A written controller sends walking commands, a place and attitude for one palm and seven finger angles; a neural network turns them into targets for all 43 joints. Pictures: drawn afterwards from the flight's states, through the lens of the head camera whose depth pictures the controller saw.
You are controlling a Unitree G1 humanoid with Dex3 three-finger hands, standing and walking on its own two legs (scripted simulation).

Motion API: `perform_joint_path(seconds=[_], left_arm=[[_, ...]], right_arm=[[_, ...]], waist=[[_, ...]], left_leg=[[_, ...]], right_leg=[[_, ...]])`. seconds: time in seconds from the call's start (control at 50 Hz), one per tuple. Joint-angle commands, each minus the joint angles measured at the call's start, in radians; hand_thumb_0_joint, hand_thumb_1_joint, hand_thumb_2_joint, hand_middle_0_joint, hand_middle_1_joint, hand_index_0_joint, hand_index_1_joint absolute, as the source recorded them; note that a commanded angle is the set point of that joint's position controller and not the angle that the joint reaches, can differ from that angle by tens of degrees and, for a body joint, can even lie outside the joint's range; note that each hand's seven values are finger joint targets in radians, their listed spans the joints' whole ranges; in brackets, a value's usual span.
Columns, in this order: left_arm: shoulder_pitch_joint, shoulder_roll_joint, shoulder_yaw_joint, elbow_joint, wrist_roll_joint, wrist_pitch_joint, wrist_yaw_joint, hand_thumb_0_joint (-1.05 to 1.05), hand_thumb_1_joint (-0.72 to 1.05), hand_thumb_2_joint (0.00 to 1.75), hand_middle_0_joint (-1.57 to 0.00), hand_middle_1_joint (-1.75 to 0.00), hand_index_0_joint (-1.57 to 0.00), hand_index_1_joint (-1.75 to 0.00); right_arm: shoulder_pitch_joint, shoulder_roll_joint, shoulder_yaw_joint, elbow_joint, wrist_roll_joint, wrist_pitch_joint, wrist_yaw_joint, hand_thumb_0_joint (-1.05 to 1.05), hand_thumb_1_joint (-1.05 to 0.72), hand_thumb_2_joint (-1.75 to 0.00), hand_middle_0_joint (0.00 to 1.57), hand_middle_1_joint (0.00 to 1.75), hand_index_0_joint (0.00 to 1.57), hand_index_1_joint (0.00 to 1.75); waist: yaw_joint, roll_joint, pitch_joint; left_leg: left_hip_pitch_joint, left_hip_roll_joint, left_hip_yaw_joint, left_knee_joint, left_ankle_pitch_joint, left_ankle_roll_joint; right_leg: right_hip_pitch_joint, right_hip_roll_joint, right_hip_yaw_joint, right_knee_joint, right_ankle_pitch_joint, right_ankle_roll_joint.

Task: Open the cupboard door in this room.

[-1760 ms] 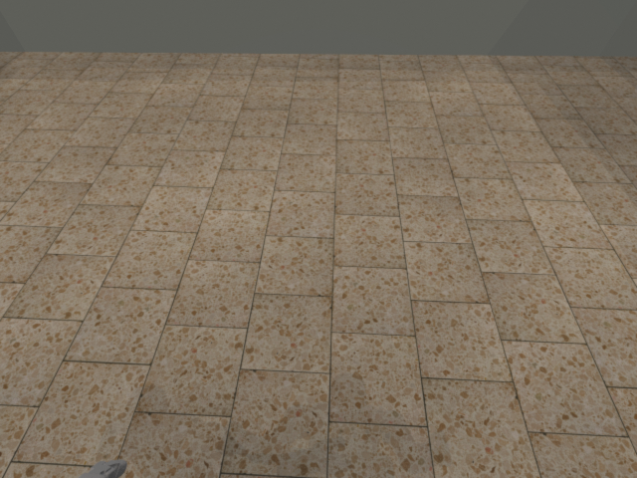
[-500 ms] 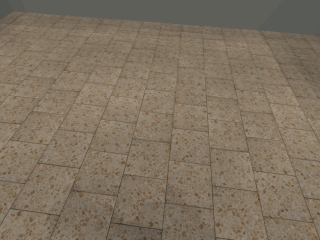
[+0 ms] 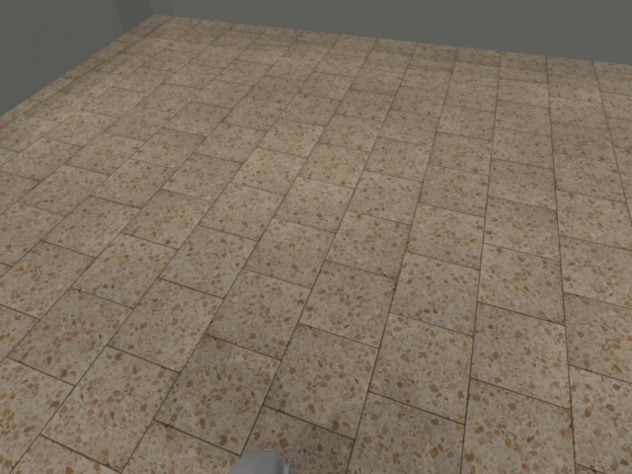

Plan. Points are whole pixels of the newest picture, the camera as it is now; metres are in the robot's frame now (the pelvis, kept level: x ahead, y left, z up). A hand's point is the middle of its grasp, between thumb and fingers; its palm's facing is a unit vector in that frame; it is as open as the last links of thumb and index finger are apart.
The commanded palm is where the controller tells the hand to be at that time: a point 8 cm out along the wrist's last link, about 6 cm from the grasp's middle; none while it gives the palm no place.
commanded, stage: turn or walk to find it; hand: left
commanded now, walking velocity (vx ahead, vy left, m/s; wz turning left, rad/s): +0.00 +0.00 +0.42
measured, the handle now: out of the picture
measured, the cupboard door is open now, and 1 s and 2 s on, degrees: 0 0 0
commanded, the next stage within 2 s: none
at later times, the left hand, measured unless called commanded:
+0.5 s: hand out of the picture +0.01 +0.26 -0.16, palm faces +0.26 -0.94 -0.24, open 7.4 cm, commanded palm none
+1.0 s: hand out of the picture -0.07 +0.21 -0.17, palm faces +0.46 -0.86 -0.23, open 7.4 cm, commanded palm none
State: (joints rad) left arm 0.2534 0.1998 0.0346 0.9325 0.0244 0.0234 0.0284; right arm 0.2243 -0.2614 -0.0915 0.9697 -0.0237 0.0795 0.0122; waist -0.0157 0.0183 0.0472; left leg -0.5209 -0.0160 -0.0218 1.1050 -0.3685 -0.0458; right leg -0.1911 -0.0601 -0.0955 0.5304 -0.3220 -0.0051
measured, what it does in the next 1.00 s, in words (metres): steps on the spot, turning left: left foot, then right foot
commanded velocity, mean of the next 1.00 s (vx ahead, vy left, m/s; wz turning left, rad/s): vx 0.00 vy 0.00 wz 0.42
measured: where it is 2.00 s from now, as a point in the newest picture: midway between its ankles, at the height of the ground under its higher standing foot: outside the picture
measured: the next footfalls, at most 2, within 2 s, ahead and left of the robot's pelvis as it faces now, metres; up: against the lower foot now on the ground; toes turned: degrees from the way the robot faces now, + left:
left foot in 0.18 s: +0.01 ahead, +0.14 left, +0.00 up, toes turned +10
right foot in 0.64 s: +0.05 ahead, -0.08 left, +0.00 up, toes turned +13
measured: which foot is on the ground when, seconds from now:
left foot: up 0.00-0.16, down 0.18-0.64, up 0.66-1.00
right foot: down 0.00-0.20, up 0.22-0.62, down 0.64-1.00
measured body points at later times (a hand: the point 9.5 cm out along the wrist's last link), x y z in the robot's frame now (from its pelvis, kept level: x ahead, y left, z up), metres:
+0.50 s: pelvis -0.02 +0.04 +0.01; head +0.01 +0.06 +0.45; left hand -0.01 +0.31 -0.14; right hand +0.11 -0.18 -0.13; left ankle -0.03 +0.14 -0.74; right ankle +0.00 -0.11 -0.68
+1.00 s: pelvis -0.03 +0.01 +0.00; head -0.01 +0.03 +0.45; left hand -0.10 +0.25 -0.15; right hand +0.12 -0.20 -0.15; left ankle -0.10 +0.13 -0.71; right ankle +0.01 -0.09 -0.74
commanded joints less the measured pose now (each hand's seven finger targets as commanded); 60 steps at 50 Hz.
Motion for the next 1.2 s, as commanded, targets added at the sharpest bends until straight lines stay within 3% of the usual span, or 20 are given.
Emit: perform_joint_path(seconds=[0.0, 0.06, 0.12, 0.14, 0.16, 0.18, 0.2, 0.28, 0.5, 0.58, 0.6, 0.62, 0.66, 0.74, 0.92, 1.0, 1.02, 1.04, 1.06, 1.18], left_arm=[[0.039, 0.208, 0.045, -0.056, 0.008, -0.029, 0.011, 0.00, 0.90, 0.90, -0.20, -0.30, -0.20, -0.30], [0.086, 0.236, 0.056, -0.038, 0.012, -0.025, 0.010, 0.00, 0.90, 0.90, -0.20, -0.30, -0.20, -0.30], [0.053, 0.240, 0.059, -0.032, 0.005, -0.019, 0.008, 0.00, 0.90, 0.90, -0.20, -0.30, -0.20, -0.30], [0.051, 0.221, 0.056, -0.042, -0.004, -0.014, 0.006, 0.00, 0.90, 0.90, -0.20, -0.30, -0.20, -0.30], [0.068, 0.160, 0.049, -0.074, -0.012, -0.009, -0.002, 0.00, 0.90, 0.90, -0.20, -0.30, -0.20, -0.30], [0.016, 0.122, 0.028, -0.102, -0.004, -0.003, 0.001, 0.00, 0.90, 0.90, -0.20, -0.30, -0.20, -0.30], [-0.051, 0.137, 0.031, -0.091, -0.004, 0.013, 0.010, 0.00, 0.90, 0.90, -0.20, -0.30, -0.20, -0.30], [-0.020, 0.128, 0.044, -0.044, -0.006, 0.013, -0.013, 0.00, 0.90, 0.90, -0.20, -0.30, -0.20, -0.30], [-0.066, 0.092, 0.040, -0.088, -0.015, 0.006, -0.006, 0.00, 0.90, 0.90, -0.20, -0.30, -0.20, -0.30], [0.043, 0.111, 0.044, -0.071, -0.016, -0.014, 0.002, 0.00, 0.90, 0.90, -0.20, -0.30, -0.20, -0.30], [0.052, 0.165, 0.053, -0.073, -0.006, -0.026, 0.009, 0.00, 0.90, 0.90, -0.20, -0.30, -0.20, -0.30], [0.062, 0.255, 0.071, -0.080, 0.008, -0.035, 0.015, 0.00, 0.90, 0.90, -0.20, -0.30, -0.20, -0.30], [0.009, 0.230, 0.069, -0.101, -0.002, -0.029, 0.015, 0.00, 0.90, 0.90, -0.20, -0.30, -0.20, -0.30], [-0.077, 0.146, 0.040, -0.115, -0.002, -0.035, 0.011, 0.00, 0.90, 0.90, -0.20, -0.30, -0.20, -0.30], [0.050, 0.212, 0.062, -0.042, 0.009, -0.026, 0.008, 0.00, 0.90, 0.90, -0.20, -0.30, -0.20, -0.30], [0.019, 0.214, 0.068, -0.032, 0.001, -0.013, 0.005, 0.00, 0.90, 0.90, -0.20, -0.30, -0.20, -0.30], [0.015, 0.186, 0.063, -0.038, -0.007, -0.006, 0.002, 0.00, 0.90, 0.90, -0.20, -0.30, -0.20, -0.30], [0.032, 0.118, 0.054, -0.072, -0.013, 0.000, -0.005, 0.00, 0.90, 0.90, -0.20, -0.30, -0.20, -0.30], [-0.035, 0.109, 0.038, -0.094, -0.002, 0.012, 0.001, 0.00, 0.90, 0.90, -0.20, -0.30, -0.20, -0.30], [-0.015, 0.115, 0.050, -0.028, -0.005, 0.015, -0.016, 0.00, 0.90, 0.90, -0.20, -0.30, -0.20, -0.30]], right_arm=[[-0.086, -0.033, 0.005, -0.087, 0.010, -0.027, 0.004, 0.00, -0.90, -0.90, 0.20, 0.30, 0.20, 0.30], [-0.124, -0.024, 0.017, -0.095, 0.016, -0.040, 0.004, 0.00, -0.90, -0.90, 0.20, 0.30, 0.20, 0.30], [-0.045, -0.045, 0.016, -0.077, 0.017, -0.052, -0.001, 0.00, -0.90, -0.90, 0.20, 0.30, 0.20, 0.30], [0.009, -0.089, 0.008, -0.066, 0.013, -0.062, -0.001, 0.00, -0.90, -0.90, 0.20, 0.30, 0.20, 0.30], [0.038, -0.194, -0.014, -0.066, 0.003, -0.072, -0.005, 0.00, -0.90, -0.90, 0.20, 0.30, 0.20, 0.30], [0.090, -0.237, -0.025, -0.053, 0.014, -0.067, -0.013, 0.00, -0.90, -0.90, 0.20, 0.30, 0.20, 0.30], [0.113, -0.214, -0.020, -0.031, 0.011, -0.072, -0.026, 0.00, -0.90, -0.90, 0.20, 0.30, 0.20, 0.30], [-0.040, -0.141, 0.005, -0.078, 0.007, -0.076, -0.034, 0.00, -0.90, -0.90, 0.20, 0.30, 0.20, 0.30], [0.001, -0.140, -0.012, -0.081, -0.003, -0.063, -0.030, 0.00, -0.90, -0.90, 0.20, 0.30, 0.20, 0.30], [-0.032, -0.127, -0.016, -0.096, 0.006, -0.059, -0.022, 0.00, -0.90, -0.90, 0.20, 0.30, 0.20, 0.30], [-0.008, -0.082, -0.011, -0.100, 0.015, -0.060, -0.016, 0.00, -0.90, -0.90, 0.20, 0.30, 0.20, 0.30], [0.005, -0.017, 0.000, -0.124, 0.016, -0.059, -0.011, 0.00, -0.90, -0.90, 0.20, 0.30, 0.20, 0.30], [-0.030, -0.063, -0.020, -0.110, 0.001, -0.033, -0.011, 0.00, -0.90, -0.90, 0.20, 0.30, 0.20, 0.30], [0.028, -0.040, -0.013, -0.049, -0.001, -0.023, 0.007, 0.00, -0.90, -0.90, 0.20, 0.30, 0.20, 0.30], [-0.084, -0.013, 0.014, -0.068, 0.015, -0.035, 0.003, 0.00, -0.90, -0.90, 0.20, 0.30, 0.20, 0.30], [-0.001, -0.032, 0.015, -0.050, 0.012, -0.050, -0.003, 0.00, -0.90, -0.90, 0.20, 0.30, 0.20, 0.30], [0.041, -0.074, 0.006, -0.045, 0.011, -0.060, -0.001, 0.00, -0.90, -0.90, 0.20, 0.30, 0.20, 0.30], [0.072, -0.179, -0.015, -0.048, 0.002, -0.069, -0.004, 0.00, -0.90, -0.90, 0.20, 0.30, 0.20, 0.30], [0.105, -0.214, -0.024, -0.035, 0.003, -0.063, -0.013, 0.00, -0.90, -0.90, 0.20, 0.30, 0.20, 0.30], [-0.031, -0.123, 0.006, -0.070, 0.006, -0.078, -0.036, 0.00, -0.90, -0.90, 0.20, 0.30, 0.20, 0.30]], waist=[[0.040, -0.192, 0.014], [0.069, -0.217, -0.027], [0.021, -0.206, -0.075], [-0.009, -0.102, -0.127], [-0.017, 0.180, -0.165], [-0.039, 0.252, -0.159], [-0.062, 0.231, -0.159], [0.009, 0.136, -0.060], [-0.013, 0.132, -0.062], [0.046, 0.077, -0.097], [0.047, -0.067, -0.107], [0.050, -0.326, -0.083], [0.043, -0.261, -0.043], [-0.008, -0.177, 0.013], [0.064, -0.219, -0.045], [0.012, -0.194, -0.077], [-0.013, -0.065, -0.106], [-0.021, 0.255, -0.115], [-0.055, 0.283, -0.102], [0.010, 0.105, -0.057]], left_leg=[[0.011, 0.031, 0.051, -0.140, -0.062, -0.010], [0.093, 0.018, 0.093, -0.322, -0.090, 0.000], [0.258, 0.011, 0.115, -0.585, 0.068, 0.015], [0.412, 0.057, 0.069, -0.706, 0.253, 0.036], [0.593, 0.305, -0.232, -0.718, 0.623, 0.142], [0.574, 0.427, -0.327, -0.722, 0.932, 0.250], [0.509, 0.389, -0.302, -0.723, 0.873, 0.248], [0.382, 0.241, -0.155, -0.756, 0.600, 0.197], [0.356, 0.231, -0.287, -0.750, 0.527, 0.228], [0.224, 0.165, -0.276, -0.640, 0.428, 0.162], [0.099, 0.093, -0.212, -0.521, 0.259, 0.103], [-0.067, -0.061, -0.033, -0.287, -0.123, 0.027], [-0.026, -0.009, -0.077, 0.006, -0.169, 0.027], [-0.017, 0.034, -0.018, 0.110, 0.014, -0.004], [0.099, 0.041, 0.090, -0.290, -0.106, -0.011], [0.295, 0.037, 0.126, -0.581, 0.081, 0.013], [0.428, 0.094, 0.052, -0.704, 0.218, 0.033], [0.530, 0.348, -0.277, -0.757, 0.524, 0.139], [0.447, 0.428, -0.338, -0.800, 0.550, 0.231], [0.373, 0.248, -0.164, -0.796, 0.486, 0.201]], right_leg=[[0.020, -0.257, 0.143, -0.174, 0.389, -0.145], [0.077, -0.269, 0.126, -0.104, 0.560, -0.141], [0.056, -0.243, 0.051, 0.018, 0.580, -0.070], [-0.024, -0.210, 0.003, 0.145, 0.496, -0.020], [-0.279, -0.090, -0.063, 0.345, 0.070, 0.058], [-0.361, -0.040, -0.004, 0.497, -0.339, 0.078], [-0.344, -0.047, 0.079, 0.566, -0.302, 0.073], [-0.330, -0.047, 0.073, 0.610, -0.092, 0.083], [-0.194, 0.015, 0.064, 0.252, -0.119, 0.077], [0.054, 0.022, 0.057, -0.091, 0.105, 0.064], [0.177, -0.099, 0.171, -0.196, 0.142, 0.033], [0.212, -0.362, 0.436, -0.256, 0.264, -0.073], [-0.010, -0.366, 0.407, -0.280, 0.172, -0.154], [-0.046, -0.233, 0.151, -0.242, 0.226, -0.106], [0.092, -0.289, 0.080, -0.134, 0.516, -0.142], [0.005, -0.270, 0.004, -0.015, 0.442, -0.063], [-0.093, -0.228, -0.041, 0.115, 0.313, -0.012], [-0.330, -0.092, -0.097, 0.322, -0.126, 0.069], [-0.344, -0.055, -0.016, 0.488, -0.332, 0.072], [-0.325, -0.049, 0.069, 0.563, -0.076, 0.082]])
